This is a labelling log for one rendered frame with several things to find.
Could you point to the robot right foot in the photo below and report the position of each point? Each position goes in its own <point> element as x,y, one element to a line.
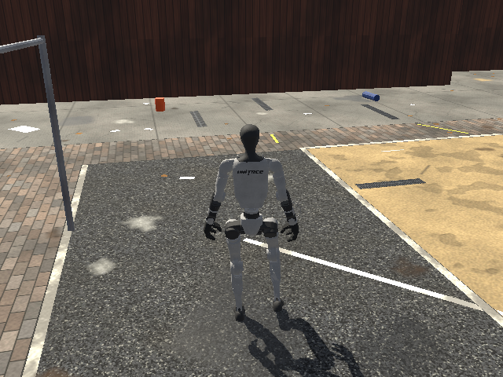
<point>277,306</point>

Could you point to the robot left upper arm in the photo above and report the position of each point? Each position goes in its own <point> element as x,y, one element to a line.
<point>221,180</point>

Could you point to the right robot hand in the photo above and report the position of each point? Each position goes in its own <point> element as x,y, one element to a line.
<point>292,229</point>

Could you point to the robot head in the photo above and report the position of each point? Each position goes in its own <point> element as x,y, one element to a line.
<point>249,135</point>

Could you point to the left robot forearm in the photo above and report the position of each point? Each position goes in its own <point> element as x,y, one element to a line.
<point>212,210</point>

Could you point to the right robot forearm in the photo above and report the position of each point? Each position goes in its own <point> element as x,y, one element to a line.
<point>288,210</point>

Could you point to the robot right upper arm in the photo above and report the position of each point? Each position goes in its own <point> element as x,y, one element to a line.
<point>279,178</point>

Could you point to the left robot hand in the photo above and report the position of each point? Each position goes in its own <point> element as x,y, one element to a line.
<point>208,228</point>

